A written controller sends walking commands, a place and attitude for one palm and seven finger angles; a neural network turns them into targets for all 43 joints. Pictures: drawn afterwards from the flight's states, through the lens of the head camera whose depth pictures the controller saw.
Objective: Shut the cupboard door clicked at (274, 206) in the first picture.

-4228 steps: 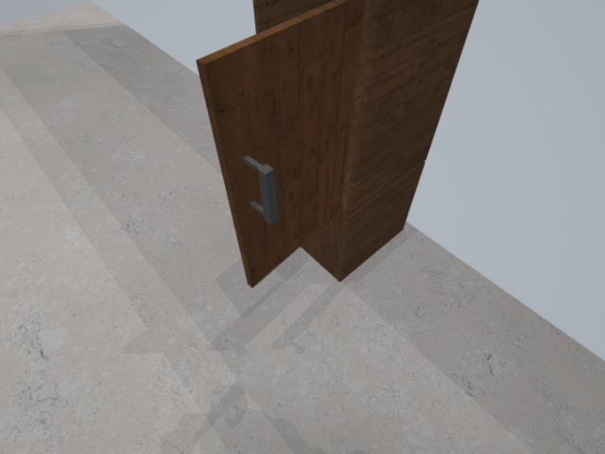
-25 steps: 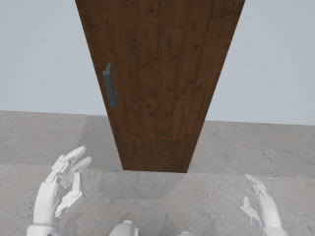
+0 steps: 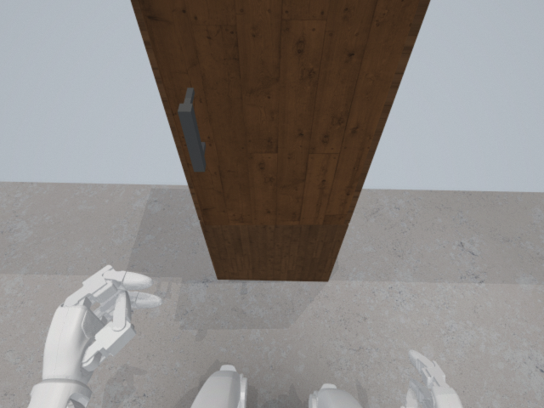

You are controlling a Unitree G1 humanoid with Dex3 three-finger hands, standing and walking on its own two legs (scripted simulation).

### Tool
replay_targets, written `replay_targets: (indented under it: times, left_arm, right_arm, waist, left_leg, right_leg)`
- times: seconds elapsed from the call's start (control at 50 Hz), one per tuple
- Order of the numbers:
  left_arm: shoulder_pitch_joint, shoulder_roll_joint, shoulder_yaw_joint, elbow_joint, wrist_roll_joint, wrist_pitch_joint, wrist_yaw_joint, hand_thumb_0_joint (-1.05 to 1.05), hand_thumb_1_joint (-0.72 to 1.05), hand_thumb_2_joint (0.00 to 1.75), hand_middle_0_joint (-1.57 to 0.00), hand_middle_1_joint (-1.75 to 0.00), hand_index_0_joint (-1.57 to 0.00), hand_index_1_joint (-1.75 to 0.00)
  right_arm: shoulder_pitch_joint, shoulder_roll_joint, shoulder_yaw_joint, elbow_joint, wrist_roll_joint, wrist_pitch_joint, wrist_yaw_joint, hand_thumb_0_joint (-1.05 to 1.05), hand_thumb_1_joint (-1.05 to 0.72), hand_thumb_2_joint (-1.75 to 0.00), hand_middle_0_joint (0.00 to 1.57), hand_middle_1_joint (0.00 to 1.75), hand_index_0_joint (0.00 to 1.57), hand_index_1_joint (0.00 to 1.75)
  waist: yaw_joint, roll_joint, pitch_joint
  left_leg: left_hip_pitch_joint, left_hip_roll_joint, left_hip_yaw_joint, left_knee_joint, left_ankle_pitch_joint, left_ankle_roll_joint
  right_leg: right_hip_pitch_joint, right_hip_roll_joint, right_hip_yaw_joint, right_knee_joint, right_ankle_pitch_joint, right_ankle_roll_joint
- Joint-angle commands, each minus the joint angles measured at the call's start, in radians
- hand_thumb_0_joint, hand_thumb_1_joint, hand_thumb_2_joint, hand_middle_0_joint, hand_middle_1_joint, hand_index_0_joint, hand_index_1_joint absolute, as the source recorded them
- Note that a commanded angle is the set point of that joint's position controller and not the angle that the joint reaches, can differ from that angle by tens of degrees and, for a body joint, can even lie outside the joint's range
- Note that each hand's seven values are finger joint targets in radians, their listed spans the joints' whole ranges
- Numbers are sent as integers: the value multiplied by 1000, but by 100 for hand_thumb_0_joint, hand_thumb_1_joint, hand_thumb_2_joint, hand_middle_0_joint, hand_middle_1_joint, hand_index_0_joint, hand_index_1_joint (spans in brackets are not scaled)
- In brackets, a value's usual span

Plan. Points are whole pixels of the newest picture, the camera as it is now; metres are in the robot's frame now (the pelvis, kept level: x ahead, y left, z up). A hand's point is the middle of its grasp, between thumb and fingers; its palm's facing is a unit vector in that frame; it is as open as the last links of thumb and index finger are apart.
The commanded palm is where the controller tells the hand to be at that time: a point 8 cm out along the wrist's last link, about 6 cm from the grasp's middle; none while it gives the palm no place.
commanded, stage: raise the hand and make a fist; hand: left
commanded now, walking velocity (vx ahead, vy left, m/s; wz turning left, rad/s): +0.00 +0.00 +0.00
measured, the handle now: (195, 132) +0.53 +0.17 +0.09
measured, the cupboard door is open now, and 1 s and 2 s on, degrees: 2 2 2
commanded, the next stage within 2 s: bring the fist close to the handle in 1.10 s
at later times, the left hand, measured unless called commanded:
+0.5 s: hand (115, 317) +0.22 +0.20 +0.07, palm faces +0.07 -1.00 -0.03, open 3.1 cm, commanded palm +0.20 +0.26 +0.08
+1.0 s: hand (129, 303) +0.23 +0.19 +0.08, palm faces +0.06 -1.00 -0.03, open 3.1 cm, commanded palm +0.21 +0.24 +0.09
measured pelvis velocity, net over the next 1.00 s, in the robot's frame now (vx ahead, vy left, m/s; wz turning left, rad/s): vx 0.01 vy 0.00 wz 0.01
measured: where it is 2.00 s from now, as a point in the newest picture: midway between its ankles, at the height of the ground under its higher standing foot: outside the picture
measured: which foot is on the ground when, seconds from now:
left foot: down 0.00-1.00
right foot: down 0.00-1.00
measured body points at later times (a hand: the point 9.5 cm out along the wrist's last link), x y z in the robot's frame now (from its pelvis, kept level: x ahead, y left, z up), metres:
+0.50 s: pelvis +0.01 +0.02 +0.01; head +0.05 +0.03 +0.46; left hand +0.21 +0.26 +0.08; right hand +0.21 -0.19 -0.05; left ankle +0.05 +0.11 -0.65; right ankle +0.01 -0.10 -0.65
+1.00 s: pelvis +0.01 +0.00 +0.02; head +0.05 +0.00 +0.47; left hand +0.22 +0.24 +0.09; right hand +0.18 -0.24 -0.06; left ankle +0.05 +0.11 -0.65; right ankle +0.01 -0.10 -0.65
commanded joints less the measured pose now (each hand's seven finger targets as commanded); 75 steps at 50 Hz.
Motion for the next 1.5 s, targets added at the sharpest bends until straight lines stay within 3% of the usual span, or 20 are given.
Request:
replay_targets:
  times: [0.0,0.08,0.14,0.2,0.38,0.46,0.52,0.78,0.86,1.02,1.08,1.12,1.16,1.24,1.26,1.32,1.34,1.42,1.48]
  left_arm:
    - [-2,88,22,-211,-1,-127,0,0,90,90,-95,-112,-95,-112]
    - [0,101,14,-262,8,-119,6,0,90,90,-102,-120,-102,-120]
    - [2,110,24,-294,15,-101,25,0,90,90,-108,-126,-108,-126]
    - [-3,100,13,-296,22,-83,38,0,90,90,-113,-132,-113,-132]
    - [-62,111,8,-284,27,-38,19,0,90,90,-130,-150,-130,-150]
    - [-89,122,21,-274,18,-26,10,0,90,90,-130,-150,-130,-150]
    - [-95,145,44,-275,14,-21,9,0,90,90,-130,-150,-130,-150]
    - [-101,132,53,-206,-16,-20,-11,0,90,90,-130,-150,-130,-150]
    - [-114,146,65,-216,-15,-39,-8,0,90,90,-130,-150,-130,-150]
    - [-115,145,60,-204,-13,-53,-9,0,90,90,-130,-150,-130,-150]
    - [-126,139,57,-222,-14,-51,-11,0,90,90,-130,-150,-130,-150]
    - [-119,143,65,-200,-18,-46,-15,0,90,90,-130,-150,-130,-150]
    - [-129,136,57,-201,-16,-47,-19,0,90,90,-130,-150,-130,-150]
    - [-252,135,35,-198,-6,-54,-16,0,90,90,-130,-150,-130,-150]
    - [-298,103,-2,-190,0,-54,-15,0,90,90,-130,-150,-130,-150]
    - [-379,112,-9,-149,11,-41,-4,0,90,90,-130,-150,-130,-150]
    - [-420,117,-7,-138,18,-34,1,0,90,90,-130,-150,-130,-150]
    - [-463,149,35,-80,33,4,29,0,90,90,-130,-150,-130,-150]
    - [-528,123,24,-31,40,15,51,0,90,90,-130,-150,-130,-150]
  right_arm:
    - [-104,-149,-50,-188,0,-68,-9,0,-90,-90,20,30,20,30]
    - [-97,-159,-50,-203,3,-59,-10,0,-90,-90,20,30,20,30]
    - [-91,-160,-49,-214,1,-42,-9,0,-90,-90,20,30,20,30]
    - [-91,-159,-43,-227,2,-22,-6,0,-90,-90,20,30,20,30]
    - [-80,-163,-25,-254,2,5,-6,0,-90,-90,20,30,20,30]
    - [-85,-162,-17,-256,4,4,-7,0,-90,-90,20,30,20,30]
    - [-80,-165,-14,-252,2,2,-8,0,-90,-90,20,30,20,30]
    - [-76,-168,-22,-235,9,-5,-6,0,-90,-90,20,30,20,30]
    - [-80,-166,-25,-234,6,-6,-5,0,-90,-90,20,30,20,30]
    - [-82,-166,-26,-233,9,0,-5,0,-90,-90,20,30,20,30]
    - [-79,-163,-25,-232,8,1,-3,0,-90,-90,20,30,20,30]
    - [-79,-163,-25,-231,7,4,-6,0,-90,-90,20,30,20,30]
    - [-80,-162,-24,-231,9,5,-4,0,-90,-90,20,30,20,30]
    - [-86,-167,-21,-216,7,1,-8,0,-90,-90,20,30,20,30]
    - [-86,-162,-19,-211,7,-2,-8,0,-90,-90,20,30,20,30]
    - [-81,-170,-20,-200,8,-6,-13,0,-90,-90,20,30,20,30]
    - [-86,-169,-21,-192,8,-6,-12,0,-90,-90,20,30,20,30]
    - [-80,-168,-21,-186,9,11,-10,0,-90,-90,20,30,20,30]
    - [-82,-161,-18,-176,7,23,-3,0,-90,-90,20,30,20,30]
  waist:
    - [12,-22,-167]
    - [19,31,-198]
    - [21,32,-213]
    - [13,37,-169]
    - [-1,37,-149]
    - [1,49,-130]
    - [7,49,-151]
    - [6,-18,-125]
    - [11,-18,-149]
    - [8,-5,-121]
    - [6,1,-154]
    - [5,-39,-139]
    - [4,-27,-136]
    - [-16,-11,-133]
    - [-27,-6,-126]
    - [-29,-26,-135]
    - [-26,-2,-157]
    - [-3,-10,-205]
    - [-4,-4,-213]
  left_leg:
    - [196,-21,-45,-162,143,22]
    - [248,-20,-54,-193,145,19]
    - [277,-19,-62,-209,177,17]
    - [284,-16,-68,-228,152,12]
    - [306,-17,-71,-248,130,12]
    - [308,-20,-71,-261,112,11]
    - [317,-23,-69,-259,143,14]
    - [292,-33,-33,-249,176,17]
    - [281,-36,-23,-234,179,20]
    - [265,-36,-20,-225,165,22]
    - [285,-36,-18,-222,188,23]
    - [262,-36,-20,-213,187,23]
    - [269,-35,-21,-217,191,21]
    - [264,-33,-25,-203,167,23]
    - [269,-32,-27,-201,157,24]
    - [266,-31,-33,-203,135,28]
    - [277,-32,-31,-206,141,26]
    - [297,-32,-25,-227,189,26]
    - [321,-32,-20,-242,207,22]
  right_leg:
    - [51,-1,37,-182,142,16]
    - [58,6,17,-172,149,7]
    - [78,10,3,-167,188,6]
    - [68,15,-7,-180,176,6]
    - [95,19,-5,-217,177,6]
    - [107,20,0,-234,163,5]
    - [136,22,3,-237,188,3]
    - [184,6,41,-284,220,17]
    - [202,-3,70,-291,213,21]
    - [196,-3,89,-303,189,21]
    - [205,-5,84,-291,238,24]
    - [214,-7,97,-299,238,29]
    - [207,-7,88,-291,251,27]
    - [167,-6,89,-284,212,24]
    - [147,-5,84,-283,201,23]
    - [138,0,84,-287,164,22]
    - [145,-4,87,-285,174,20]
    - [202,-4,82,-283,239,20]
    - [210,-5,71,-283,277,21]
